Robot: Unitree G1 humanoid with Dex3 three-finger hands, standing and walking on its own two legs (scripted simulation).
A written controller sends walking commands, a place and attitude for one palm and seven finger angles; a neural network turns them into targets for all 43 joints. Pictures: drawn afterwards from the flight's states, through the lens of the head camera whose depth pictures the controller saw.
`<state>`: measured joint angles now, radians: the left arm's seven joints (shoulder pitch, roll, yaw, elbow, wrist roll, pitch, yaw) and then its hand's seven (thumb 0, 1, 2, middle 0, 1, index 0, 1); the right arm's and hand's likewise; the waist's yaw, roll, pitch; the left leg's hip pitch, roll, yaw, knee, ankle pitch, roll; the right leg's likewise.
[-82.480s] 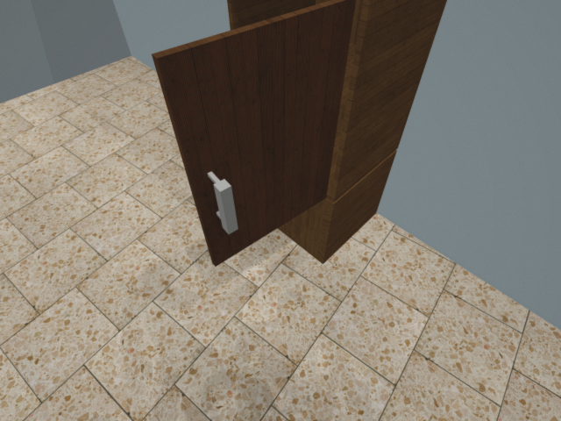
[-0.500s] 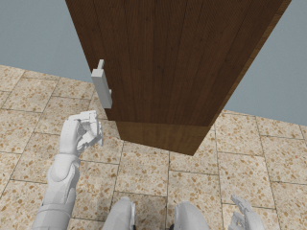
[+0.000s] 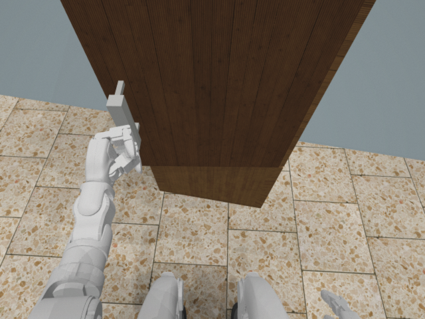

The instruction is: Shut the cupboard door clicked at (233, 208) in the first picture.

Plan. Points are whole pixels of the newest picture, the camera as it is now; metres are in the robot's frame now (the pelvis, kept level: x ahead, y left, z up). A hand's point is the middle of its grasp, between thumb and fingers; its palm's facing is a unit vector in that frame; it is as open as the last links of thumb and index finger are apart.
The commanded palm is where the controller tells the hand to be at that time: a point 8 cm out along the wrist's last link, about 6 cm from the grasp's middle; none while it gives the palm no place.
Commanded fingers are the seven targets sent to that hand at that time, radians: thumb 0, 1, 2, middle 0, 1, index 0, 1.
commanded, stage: bring the fist close to the handle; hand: left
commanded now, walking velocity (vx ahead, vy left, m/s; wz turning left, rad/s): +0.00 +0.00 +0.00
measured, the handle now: (127, 116) +0.50 +0.18 +0.03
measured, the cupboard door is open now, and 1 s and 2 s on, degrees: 10 2 0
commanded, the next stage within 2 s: push the door shut along its arc in 0.18 s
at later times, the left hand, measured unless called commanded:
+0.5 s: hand (136, 152) +0.41 +0.15 +0.04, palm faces -0.05 -1.00 -0.04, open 3.1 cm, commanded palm +0.40 +0.19 +0.03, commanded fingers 0.00 0.90 0.90 -1.30 -1.50 -1.30 -1.50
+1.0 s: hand (144, 126) +0.48 +0.14 +0.04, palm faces -0.19 -0.98 -0.05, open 3.1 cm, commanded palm +0.48 +0.17 +0.03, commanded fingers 0.00 0.90 0.90 -1.30 -1.50 -1.30 -1.50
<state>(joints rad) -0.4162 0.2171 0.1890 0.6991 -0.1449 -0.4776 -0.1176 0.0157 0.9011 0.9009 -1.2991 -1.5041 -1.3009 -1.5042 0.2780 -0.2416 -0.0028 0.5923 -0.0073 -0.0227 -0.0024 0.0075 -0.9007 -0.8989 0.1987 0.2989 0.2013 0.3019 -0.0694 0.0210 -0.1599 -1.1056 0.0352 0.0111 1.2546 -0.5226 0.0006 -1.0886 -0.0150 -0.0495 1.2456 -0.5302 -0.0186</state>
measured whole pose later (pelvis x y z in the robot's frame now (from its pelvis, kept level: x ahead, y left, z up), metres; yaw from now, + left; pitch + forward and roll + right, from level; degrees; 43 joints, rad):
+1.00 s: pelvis -0.01 +0.01 -0.02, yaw +0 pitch +25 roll -3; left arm -0.86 0.38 0.23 1.11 -0.12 -0.47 -0.29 0.01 0.90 0.91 -1.31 -1.50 -1.31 -1.50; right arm 0.33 -0.27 0.01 0.65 -0.01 -0.01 0.00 0.01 -0.90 -0.90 0.20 0.30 0.20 0.30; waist -0.14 0.04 -0.15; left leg -1.27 0.03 -0.02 1.34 -0.52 0.01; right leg -1.22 -0.02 -0.07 1.30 -0.52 -0.01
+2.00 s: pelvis -0.03 +0.01 -0.02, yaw -1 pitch +26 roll -3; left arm -0.96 0.32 0.26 1.18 -0.05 -0.50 0.01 0.02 0.90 0.90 -1.32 -1.50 -1.31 -1.50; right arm 0.38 -0.25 0.02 0.67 -0.06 -0.04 0.04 0.00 -0.90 -0.90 0.20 0.30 0.20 0.30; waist -0.19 0.05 -0.15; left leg -1.31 0.03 -0.02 1.33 -0.48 0.01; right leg -1.27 0.00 -0.06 1.29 -0.47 -0.01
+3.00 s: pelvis +0.02 -0.01 +0.06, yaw +1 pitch +11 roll +0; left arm -0.06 0.22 0.13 0.31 -0.23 -0.37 -0.16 0.02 0.90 0.90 -1.29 -1.50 -1.30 -1.50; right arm 0.28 -0.25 0.01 0.56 0.04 -0.01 -0.04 0.01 -0.90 -0.90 0.20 0.30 0.20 0.30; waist -0.03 0.04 -0.10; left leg -0.69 0.03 0.00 0.93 -0.43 -0.02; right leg -0.68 0.00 -0.05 0.93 -0.44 -0.03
